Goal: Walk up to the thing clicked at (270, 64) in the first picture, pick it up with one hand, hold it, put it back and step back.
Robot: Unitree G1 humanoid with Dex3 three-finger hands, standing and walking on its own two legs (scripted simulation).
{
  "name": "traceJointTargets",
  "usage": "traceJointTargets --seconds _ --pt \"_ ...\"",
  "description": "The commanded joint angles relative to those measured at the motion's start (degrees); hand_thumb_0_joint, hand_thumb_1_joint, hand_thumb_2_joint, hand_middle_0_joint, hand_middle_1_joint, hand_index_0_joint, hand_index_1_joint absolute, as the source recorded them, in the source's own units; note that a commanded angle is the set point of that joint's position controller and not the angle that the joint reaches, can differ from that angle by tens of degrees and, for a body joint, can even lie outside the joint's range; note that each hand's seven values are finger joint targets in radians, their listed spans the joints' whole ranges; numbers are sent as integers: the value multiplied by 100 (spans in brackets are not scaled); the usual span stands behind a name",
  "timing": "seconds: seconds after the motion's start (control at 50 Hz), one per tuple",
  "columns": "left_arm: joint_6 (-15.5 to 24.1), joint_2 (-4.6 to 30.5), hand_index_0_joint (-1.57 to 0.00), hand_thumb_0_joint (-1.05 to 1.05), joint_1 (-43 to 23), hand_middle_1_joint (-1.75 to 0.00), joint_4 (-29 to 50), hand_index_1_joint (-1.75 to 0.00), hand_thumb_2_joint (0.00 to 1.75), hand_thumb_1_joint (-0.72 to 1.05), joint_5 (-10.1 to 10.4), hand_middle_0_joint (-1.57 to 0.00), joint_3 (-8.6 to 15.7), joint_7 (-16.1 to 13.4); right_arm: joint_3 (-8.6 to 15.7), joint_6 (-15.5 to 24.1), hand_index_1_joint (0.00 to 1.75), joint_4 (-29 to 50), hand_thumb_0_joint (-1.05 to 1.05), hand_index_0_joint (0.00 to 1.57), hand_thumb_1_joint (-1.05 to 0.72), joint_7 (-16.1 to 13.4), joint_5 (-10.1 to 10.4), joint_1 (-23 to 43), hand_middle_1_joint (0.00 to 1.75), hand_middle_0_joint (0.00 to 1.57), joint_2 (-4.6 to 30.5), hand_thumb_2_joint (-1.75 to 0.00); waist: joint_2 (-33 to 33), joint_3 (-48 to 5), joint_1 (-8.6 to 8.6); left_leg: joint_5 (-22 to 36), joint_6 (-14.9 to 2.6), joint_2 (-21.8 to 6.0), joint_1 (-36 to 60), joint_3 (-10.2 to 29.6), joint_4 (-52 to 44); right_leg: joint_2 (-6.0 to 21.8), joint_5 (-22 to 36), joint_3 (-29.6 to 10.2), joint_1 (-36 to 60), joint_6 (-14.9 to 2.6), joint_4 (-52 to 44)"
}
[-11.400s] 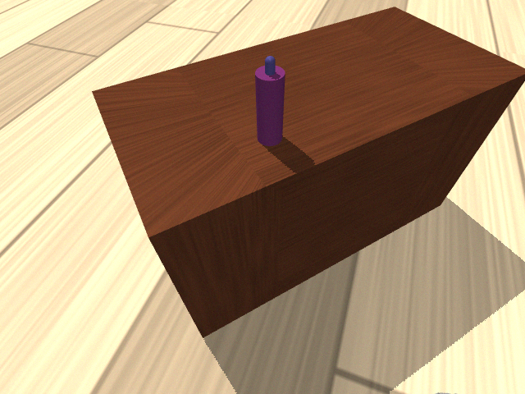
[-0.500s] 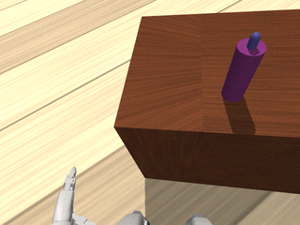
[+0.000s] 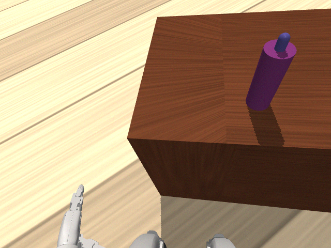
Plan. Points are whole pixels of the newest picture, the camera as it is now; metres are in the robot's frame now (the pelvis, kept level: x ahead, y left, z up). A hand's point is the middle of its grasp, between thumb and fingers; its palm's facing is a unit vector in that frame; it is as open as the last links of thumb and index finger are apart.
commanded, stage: approach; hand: right
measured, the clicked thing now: (269, 73) +0.51 -0.20 +0.08
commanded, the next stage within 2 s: close in in 0.26 s
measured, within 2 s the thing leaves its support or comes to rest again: neither
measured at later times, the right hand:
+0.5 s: hand (288, 97) +0.48 -0.26 +0.03, palm faces +0.10 +0.99 +0.08, open 17.3 cm
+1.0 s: hand (271, 94) +0.48 -0.22 +0.04, palm faces +0.14 +0.99 +0.06, open 17.4 cm
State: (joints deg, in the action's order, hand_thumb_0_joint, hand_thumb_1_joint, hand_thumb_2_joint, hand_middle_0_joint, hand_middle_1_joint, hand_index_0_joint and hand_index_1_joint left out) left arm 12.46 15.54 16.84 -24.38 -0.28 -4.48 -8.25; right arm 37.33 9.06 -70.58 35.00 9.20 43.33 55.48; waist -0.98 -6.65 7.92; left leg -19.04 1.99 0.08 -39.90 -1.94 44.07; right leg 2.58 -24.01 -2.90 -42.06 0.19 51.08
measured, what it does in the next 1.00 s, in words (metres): stands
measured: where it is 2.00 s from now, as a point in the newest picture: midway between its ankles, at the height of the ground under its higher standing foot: outside the picture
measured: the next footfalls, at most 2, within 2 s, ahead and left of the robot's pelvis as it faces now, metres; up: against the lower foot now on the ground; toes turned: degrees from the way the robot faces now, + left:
none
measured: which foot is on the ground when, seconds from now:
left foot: down 0.00-1.00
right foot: down 0.00-1.00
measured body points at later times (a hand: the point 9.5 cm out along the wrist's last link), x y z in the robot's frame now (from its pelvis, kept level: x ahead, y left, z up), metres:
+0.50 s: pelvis -0.01 +0.00 -0.03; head +0.11 -0.05 +0.40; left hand +0.13 +0.27 -0.05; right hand +0.47 -0.31 +0.02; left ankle +0.02 +0.15 -0.70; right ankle +0.00 -0.11 -0.70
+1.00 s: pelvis -0.01 +0.01 -0.03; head +0.09 -0.03 +0.40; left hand +0.13 +0.27 -0.04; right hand +0.46 -0.27 +0.04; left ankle +0.02 +0.15 -0.70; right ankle +0.00 -0.11 -0.70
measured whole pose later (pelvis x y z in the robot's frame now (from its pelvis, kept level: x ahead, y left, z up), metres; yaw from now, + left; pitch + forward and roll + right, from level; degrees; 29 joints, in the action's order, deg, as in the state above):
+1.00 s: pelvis -0.01 +0.01 -0.03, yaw +1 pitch +19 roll +3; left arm 5.4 13.6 23.7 -6.2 -1.4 1.6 -0.5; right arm 27.3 18.2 -60.4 11.2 5.5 43.6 28.7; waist -1.3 -7.7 10.3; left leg -24.0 1.5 0.2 -52.4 -1.0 57.4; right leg 2.7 -28.2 -2.4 -52.9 0.8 62.0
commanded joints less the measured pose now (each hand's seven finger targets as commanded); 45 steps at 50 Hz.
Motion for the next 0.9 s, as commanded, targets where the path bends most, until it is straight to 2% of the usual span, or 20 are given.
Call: traceJointTargets --seconds 0.0,0.14,0.24,0.28,0.3,0.36,0.4,0.42,0.44,0.48,0.52,0.56,0.62,0.66,0.68,0.72,0.74,0.8,0.84,0.88 --pt "328 1003 -5 0 -104 -5 871 -5 4 -55 -33 -5 575 -80 -53 380 4 1046 0 5 50 39 176 1740 4 6 1790 -4 1195 -1691 10 956 -326 154 490 -21 -284 -109 1452 -10 1268 -67 -724" --pt "459 936 -5 0 -185 -5 846 -6 5 -56 -96 -6 566 -9 -627 717 4 1253 0 6 50 24 377 2090 4 6 711 -5 1275 -1889 238 666 -313 152 -330 -33 101 -87 1232 -97 1169 -55 -365" --pt "387 972 -6 0 285 -5 1281 -6 4 -54 -147 -6 593 78 -478 1039 4 1678 0 6 47 -353 402 2271 4 6 595 -5 1476 -2762 208 1010 -296 195 -395 -82 412 -68 2216 -145 1590 7 -56" --pt "290 1049 -6 0 568 -5 1217 -5 4 -54 -170 -6 798 119 -444 1115 4 1630 0 5 46 -604 345 2155 4 6 507 -6 1468 -2651 230 1062 -293 188 -463 -56 477 -96 2236 -85 1473 7 71" --pt "211 1017 -6 0 723 -5 922 -5 4 -54 -182 -6 843 163 -205 1165 4 1529 0 5 47 -755 277 1998 4 5 772 -6 1490 -2521 129 1049 -299 176 -466 -44 536 -110 2191 -67 1228 9 103" --pt "201 1063 -6 0 -238 -6 2245 -6 5 -57 -215 -6 907 205 -109 1458 4 2502 0 6 49 -1178 84 2958 4 6 942 -3 1694 -3327 57 1272 -325 162 -161 28 681 -100 2396 -22 1366 53 286" --pt "7 901 -5 0 514 -5 1610 -6 6 -57 -250 -6 909 255 -135 1429 4 1665 0 5 51 -1407 -51 2237 4 5 572 -4 1549 -2825 41 1232 -343 203 -193 -5 742 -118 2356 3 1006 50 318" --pt "-67 746 -6 0 498 -6 1619 -6 5 -56 -235 -6 773 328 -380 1397 4 1166 0 4 52 -1487 -65 1852 4 5 9 -4 1403 -2500 47 1117 -350 230 -245 -28 759 -131 2216 4 711 39 294" --pt "-47 811 -6 0 -1 -6 2165 -6 5 -55 -230 -6 834 356 -428 1467 4 1482 0 4 54 -1576 -106 2065 4 5 -85 -4 1345 -2894 105 1170 -335 216 -142 -18 765 -115 2174 -18 727 17 325" --pt "-80 1004 -6 0 -173 -5 2739 -5 5 -56 -250 -6 989 332 73 1637 4 2933 0 5 53 -1824 -276 3118 4 5 968 -4 2046 -4148 -148 1459 -354 202 325 40 801 -91 2496 51 1457 65 375" --pt "-218 872 -6 0 542 -6 2136 -5 4 -55 -257 -6 1057 394 -266 1462 5 1888 0 4 56 -1872 -311 2176 5 4 77 -5 1796 -3399 -44 1519 -354 250 172 -31 831 -91 2714 51 1293 82 416" --pt "-329 531 -6 0 672 -6 1822 -5 4 -55 -221 -6 783 527 -741 1323 5 948 0 4 56 -1905 -260 1445 5 4 -946 -5 1402 -2349 130 1279 -355 266 -127 -78 724 -69 2381 13 646 61 262" --pt "-271 822 -6 0 -377 -5 3127 -5 4 -55 -190 -6 981 516 -386 1488 5 2573 0 4 54 -2064 -370 2855 5 4 -13 -5 1487 -3368 30 1424 -333 194 267 60 781 -58 2049 97 847 17 318" --pt "-346 755 -6 0 601 -5 2185 -5 4 -55 -189 -6 1091 565 -739 1361 5 1458 0 4 55 -2029 -297 2020 5 4 -905 -5 1162 -2181 295 1045 -345 221 -274 -23 750 -46 1585 67 477 -7 229" --pt "-382 571 -7 0 820 -6 1957 -5 4 -54 -160 -6 954 624 -812 1318 5 1095 0 3 53 -2035 -282 1653 5 3 -1130 -7 991 -1703 248 868 -330 226 -335 -17 681 -80 1307 84 205 -48 178" --pt "-285 703 -6 0 170 -5 3063 -5 4 -55 -126 -6 955 611 -718 1403 5 1809 0 4 53 -2102 -302 2123 5 4 -867 -6 773 -2517 282 976 -300 212 -65 4 684 -54 1377 62 474 -75 201" --pt "-328 840 -6 0 516 -5 3054 -5 4 -55 -140 -6 1107 596 -638 1389 5 2032 0 4 49 -2101 -322 2226 5 5 -670 -6 847 -2901 364 1200 -286 203 117 0 718 -54 1584 80 721 -67 241" --pt "-435 744 -6 0 1450 -6 2326 -5 4 -54 -116 -6 1185 664 -808 1292 5 1888 0 4 49 -2098 -260 2008 5 5 -1054 -5 906 -2348 354 1180 -274 191 -168 14 743 -118 1561 120 622 -79 275" --pt "-359 708 -6 0 874 -6 2981 -5 4 -54 -84 -5 1109 672 -721 1351 5 2642 0 4 49 -2159 -220 2593 5 5 -924 -5 915 -2934 354 1371 -251 151 54 51 748 -110 1706 119 833 -97 366" --pt "-387 782 -5 0 844 -5 2780 -5 4 -55 -95 -5 1269 664 -859 1296 4 2424 0 4 48 -2263 -245 2517 4 5 -1136 -5 834 -2510 321 1248 -257 139 2 69 741 -145 1469 157 562 -103 348"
